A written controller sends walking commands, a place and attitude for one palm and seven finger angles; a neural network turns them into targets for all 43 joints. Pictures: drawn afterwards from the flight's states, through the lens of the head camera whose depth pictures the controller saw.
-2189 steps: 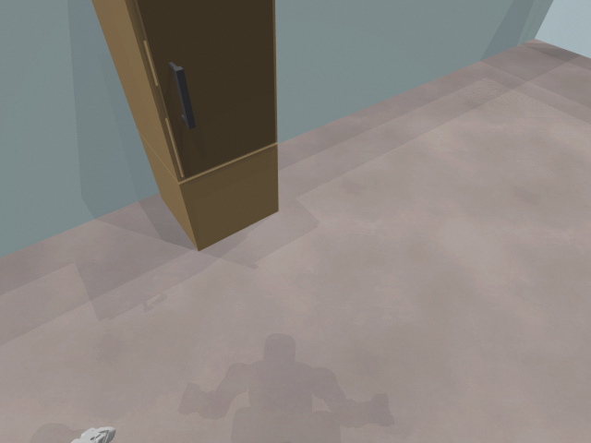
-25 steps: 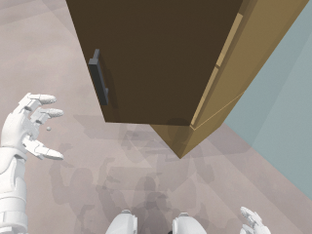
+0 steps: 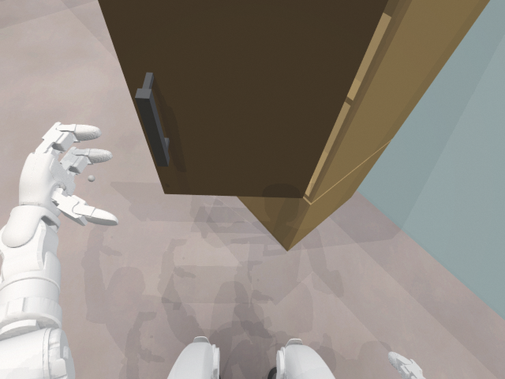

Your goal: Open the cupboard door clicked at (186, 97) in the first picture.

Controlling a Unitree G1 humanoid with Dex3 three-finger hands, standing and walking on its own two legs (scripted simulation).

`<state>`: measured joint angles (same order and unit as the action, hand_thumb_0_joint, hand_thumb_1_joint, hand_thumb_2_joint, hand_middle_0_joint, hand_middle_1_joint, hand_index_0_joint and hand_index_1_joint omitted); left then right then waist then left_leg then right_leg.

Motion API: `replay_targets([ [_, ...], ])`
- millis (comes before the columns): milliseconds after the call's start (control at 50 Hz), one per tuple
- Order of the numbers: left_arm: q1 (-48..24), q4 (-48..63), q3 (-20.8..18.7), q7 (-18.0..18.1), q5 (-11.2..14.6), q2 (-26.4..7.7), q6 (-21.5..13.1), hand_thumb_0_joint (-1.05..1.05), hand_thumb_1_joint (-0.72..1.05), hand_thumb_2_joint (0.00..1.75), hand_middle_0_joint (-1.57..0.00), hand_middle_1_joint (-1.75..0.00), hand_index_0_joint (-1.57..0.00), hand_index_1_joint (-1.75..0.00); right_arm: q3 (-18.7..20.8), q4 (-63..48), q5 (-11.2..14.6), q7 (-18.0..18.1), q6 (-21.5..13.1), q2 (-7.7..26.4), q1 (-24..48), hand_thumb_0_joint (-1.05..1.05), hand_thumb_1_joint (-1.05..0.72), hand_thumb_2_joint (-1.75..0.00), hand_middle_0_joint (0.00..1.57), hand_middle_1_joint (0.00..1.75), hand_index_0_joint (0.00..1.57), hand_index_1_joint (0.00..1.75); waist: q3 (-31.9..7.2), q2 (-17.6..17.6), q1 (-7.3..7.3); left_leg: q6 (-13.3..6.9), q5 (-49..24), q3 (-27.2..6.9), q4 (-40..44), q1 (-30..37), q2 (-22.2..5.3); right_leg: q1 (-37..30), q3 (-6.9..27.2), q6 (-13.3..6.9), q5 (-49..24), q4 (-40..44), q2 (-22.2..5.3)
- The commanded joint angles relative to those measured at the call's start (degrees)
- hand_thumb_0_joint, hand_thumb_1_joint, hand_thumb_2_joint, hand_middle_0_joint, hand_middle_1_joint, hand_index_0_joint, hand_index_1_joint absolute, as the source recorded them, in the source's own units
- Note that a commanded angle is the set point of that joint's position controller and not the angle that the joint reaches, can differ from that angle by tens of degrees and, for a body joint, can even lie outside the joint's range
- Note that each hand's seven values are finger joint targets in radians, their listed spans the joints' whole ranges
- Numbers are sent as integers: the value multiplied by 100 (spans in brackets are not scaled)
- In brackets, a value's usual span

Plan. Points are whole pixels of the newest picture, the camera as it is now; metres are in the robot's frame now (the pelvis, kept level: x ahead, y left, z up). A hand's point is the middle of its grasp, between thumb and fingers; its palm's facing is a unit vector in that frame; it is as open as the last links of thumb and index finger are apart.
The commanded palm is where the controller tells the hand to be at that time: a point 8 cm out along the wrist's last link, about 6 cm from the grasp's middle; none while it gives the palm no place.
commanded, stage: move the hooked fingers beside the handle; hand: left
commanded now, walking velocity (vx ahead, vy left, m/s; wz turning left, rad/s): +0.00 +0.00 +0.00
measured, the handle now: (156, 123) +0.53 +0.19 +0.04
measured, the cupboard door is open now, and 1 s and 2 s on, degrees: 50 50 50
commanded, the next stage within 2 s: slide the fingers in behind the handle in 1.36 s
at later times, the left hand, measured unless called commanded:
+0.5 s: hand (105, 147) +0.46 +0.25 +0.05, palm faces +0.02 -1.00 +0.00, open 14.0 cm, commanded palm +0.45 +0.29 +0.05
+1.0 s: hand (101, 145) +0.47 +0.26 +0.04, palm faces +0.03 -1.00 +0.00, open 14.0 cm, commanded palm +0.45 +0.30 +0.05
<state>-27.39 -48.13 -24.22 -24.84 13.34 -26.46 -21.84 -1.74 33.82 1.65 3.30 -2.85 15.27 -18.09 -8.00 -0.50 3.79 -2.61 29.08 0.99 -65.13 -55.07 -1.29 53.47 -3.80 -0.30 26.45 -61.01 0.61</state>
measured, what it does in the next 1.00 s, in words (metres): stands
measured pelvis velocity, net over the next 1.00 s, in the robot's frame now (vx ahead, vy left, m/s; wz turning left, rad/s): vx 0.00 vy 0.00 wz -0.03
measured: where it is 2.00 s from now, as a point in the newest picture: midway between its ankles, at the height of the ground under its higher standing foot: outside the picture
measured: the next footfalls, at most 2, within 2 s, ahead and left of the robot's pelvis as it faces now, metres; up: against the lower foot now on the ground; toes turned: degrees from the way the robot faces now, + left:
none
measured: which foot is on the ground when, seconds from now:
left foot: down 0.00-1.00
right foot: down 0.00-1.00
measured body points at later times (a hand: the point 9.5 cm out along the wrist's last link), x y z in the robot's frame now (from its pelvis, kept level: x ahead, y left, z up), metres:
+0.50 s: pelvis +0.00 +0.00 -0.01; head +0.12 +0.03 +0.42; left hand +0.45 +0.31 +0.05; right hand +0.03 -0.28 -0.12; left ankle +0.02 +0.09 -0.65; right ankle +0.03 -0.12 -0.65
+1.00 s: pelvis +0.00 +0.00 -0.01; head +0.14 +0.04 +0.42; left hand +0.46 +0.32 +0.05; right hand +0.04 -0.27 -0.11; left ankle +0.02 +0.09 -0.65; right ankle +0.03 -0.12 -0.65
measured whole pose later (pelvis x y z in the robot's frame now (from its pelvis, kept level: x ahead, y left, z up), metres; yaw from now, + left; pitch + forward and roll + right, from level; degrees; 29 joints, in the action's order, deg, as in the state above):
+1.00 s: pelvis +0.00 +0.00 -0.01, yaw -1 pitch +23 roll -5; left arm -42.2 -62.3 -28.1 -24.7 9.3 -34.2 -23.4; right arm -2.6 34.9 0.7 2.1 3.3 15.2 -20.2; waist -7.5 -0.4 7.5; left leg -2.8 30.5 0.6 -68.5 -61.4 -2.5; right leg 59.3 -4.1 -0.1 26.7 -62.7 1.8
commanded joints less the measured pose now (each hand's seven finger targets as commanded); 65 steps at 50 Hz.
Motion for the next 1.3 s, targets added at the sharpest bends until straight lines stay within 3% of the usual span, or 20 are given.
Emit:
replay_targets([
  [0, -2418, 876, -258, 13, 46, -1632, -504, 0, -50, 30, -30, -120, -30, -120, 374, -436, -4, 83, -155, 1061, -491, 0, -90, -90, 20, 30, 20, 30, -2031, -607, 104, 180, -1745, -480, 905, 1664, -26, -530, 153, -173, -1000, 599, 133],
  [60, -2669, 577, -211, 1, -36, -1653, -524, 0, -50, 30, -30, -120, -30, -120, 360, -372, -15, 77, -109, 1062, -529, 0, -90, -90, 20, 30, 20, 30, -2162, -694, 130, 177, -1799, -468, 839, 1694, -24, -462, 175, -151, -1045, 573, 119],
  [120, -2928, 322, -436, -9, -70, -2002, -548, 0, -50, 30, -30, -120, -30, -120, 350, -296, -29, 84, -57, 1108, -602, 0, -90, -90, 20, 30, 20, 30, -2325, -660, 126, 159, -1782, -454, 747, 1590, -31, -508, 206, -150, -1085, 524, 133],
  [180, -3126, 75, -301, -28, -147, -1938, -509, 0, -50, 30, -30, -120, -30, -120, 329, -301, -35, 62, 7, 1090, -628, 0, -90, -90, 20, 30, 20, 30, -2290, -742, 181, 136, -1720, -432, 703, 1420, -16, -458, 207, -137, -1070, 494, 122],
  [240, -3192, -8, -574, -26, -154, -2285, -526, 0, -50, 30, -30, -120, -30, -120, 336, -296, -58, 57, 72, 1132, -741, 0, -90, -90, 20, 30, 20, 30, -2578, -628, 152, 118, -2019, -428, 598, 1399, -22, -640, 236, -126, -1364, 422, 141],
  [280, -3165, -143, -626, -37, -174, -2357, -514, 0, -50, 30, -30, -120, -30, -120, 333, -275, -58, 36, 115, 1129, -776, 0, -90, -90, 20, 30, 20, 30, -2502, -668, 156, 117, -1983, -396, 576, 1320, -33, -612, 237, -121, -1360, 431, 144],
  [360, -3531, -79, -402, -68, -208, -2203, -523, 0, -50, 30, -30, -120, -30, -120, 338, -243, -67, 12, 183, 1136, -843, 0, -90, -90, 20, 30, 20, 30, -2549, -839, 288, 112, -2049, -436, 544, 1482, -54, -405, 230, -113, -1355, 432, 161],
  [380, -3439, -177, -539, -52, -206, -2335, -516, 0, -50, 30, -30, -120, -30, -120, 342, -230, -69, 15, 206, 1160, -873, 0, -90, -90, 20, 30, 20, 30, -2529, -809, 239, 124, -2050, -449, 560, 1466, -54, -419, 223, -126, -1330, 440, 166],
  [500, -4087, -468, -521, 30, -310, -2535, -475, 0, -50, 30, -30, -120, -30, -120, 287, -155, -94, 35, 272, 1185, -990, 0, -90, -90, 20, 30, 20, 30, -2365, -653, 456, 68, -1831, -480, 456, 1167, -61, -274, 226, -117, -1192, 409, 195],
  [520, -4197, -450, -470, 43, -369, -2536, -490, 0, -50, 30, -30, -120, -30, -120, 287, -140, -102, 31, 285, 1196, -1007, 0, -90, -90, 20, 30, 20, 30, -2482, -843, 465, 91, -1874, -492, 466, 1299, -66, -199, 228, -108, -1188, 406, 184],
  [600, -3937, -475, -474, 64, -366, -2481, -498, 0, -50, 30, -30, -120, -30, -120, 279, -202, -124, -17, 330, 1187, -1069, 0, -90, -90, 20, 30, 20, 30, -2684, -1084, 376, 132, -2208, -525, 459, 1569, -72, -115, 168, -150, -1298, 327, 210],
  [660, -3548, -496, -712, 44, -366, -2677, -432, 0, -50, 30, -30, -120, -30, -120, 305, -253, -126, -49, 407, 1206, -1094, 0, -90, -90, 20, 30, 20, 30, -2847, -884, 247, 135, -2420, -491, 459, 1524, -85, -405, 169, -118, -1547, 334, 203],
  [760, -3568, -262, -703, 58, -344, -2637, -436, 0, -50, 30, -30, -120, -30, -120, 310, -299, -105, -63, 481, 1178, -1069, 0, -90, -90, 20, 30, 20, 30, -2655, -814, 307, 118, -2374, -456, 495, 1470, -97, -438, 173, -97, -1585, 382, 225],
  [840, -3578, 17, -712, 62, -288, -2561, -589, 0, -50, 30, -30, -120, -30, -120, 341, -260, -111, -69, 469, 1155, -1061, 0, -90, -90, 20, 30, 20, 30, -2856, -991, 295, 155, -2613, -492, 483, 1813, -114, -375, 158, -112, -1643, 374, 243],
  [900, -3592, -185, -520, 18, -248, -2329, -569, 0, -50, 30, -30, -120, -30, -120, 323, -222, -100, -51, 473, 1144, -1039, 0, -90, -90, 20, 30, 20, 30, -2491, -864, 403, 130, -2445, -483, 514, 1695, -106, -277, 138, -125, -1540, 437, 260],
  [940, -3572, -266, -468, -25, -283, -2325, -531, 0, -50, 30, -30, -120, -30, -120, 318, -215, -96, -47, 479, 1161, -1004, 0, -90, -90, 20, 30, 20, 30, -2467, -967, 374, 148, -2300, -487, 538, 1659, -100, -222, 144, -127, -1425, 442, 236],
  [1020, -3682, 12, -408, -32, -235, -2231, -614, 0, -50, 30, -30, -120, -30, -120, 343, -186, -115, -45, 477, 1165, -999, 0, -90, -90, 20, 30, 20, 30, -2720, -1192, 324, 230, -2768, -623, 552, 2218, -141, 0, 69, -164, -1444, 409, 244],
  [1080, -3460, -174, -413, 4, -187, -2123, -561, 0, -50, 30, -30, -120, -30, -120, 351, -193, -100, -51, 484, 1161, -950, 0, -90, -90, 20, 30, 20, 30, -2538, -893, 334, 210, -2597, -596, 566, 1997, -126, -80, 69, -139, -1427, 451, 239],
  [1220, -3782, 240, -221, 167, -275, -1967, -648, 0, -50, 30, -30, -120, -30, -120, 358, -218, -123, -69, 492, 1140, -901, 0, -90, -90, 20, 30, 20, 30, -2734, -1312, 314, 342, -2911, -734, 603, 2516, -177, 248, 7, -172, -1282, 390, 232],
  [1280, -3643, -118, -201, 257, -297, -1880, -584, 0, -50, 30, -30, -120, -30, -120, 344, -215, -111, -62, 505, 1143, -885, 0, -90, -90, 20, 30, 20, 30, -2437, -968, 336, 298, -2444, -715, 676, 2182, -140, 158, 4, -168, -1136, 443, 226],
])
